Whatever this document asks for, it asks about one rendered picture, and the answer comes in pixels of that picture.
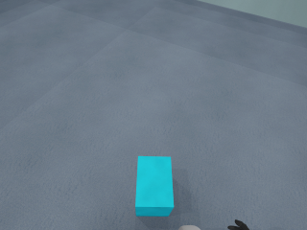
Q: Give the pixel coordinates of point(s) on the robot right hand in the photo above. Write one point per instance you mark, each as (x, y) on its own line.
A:
(241, 226)

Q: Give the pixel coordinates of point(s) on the carton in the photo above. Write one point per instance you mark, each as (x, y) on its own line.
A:
(154, 186)

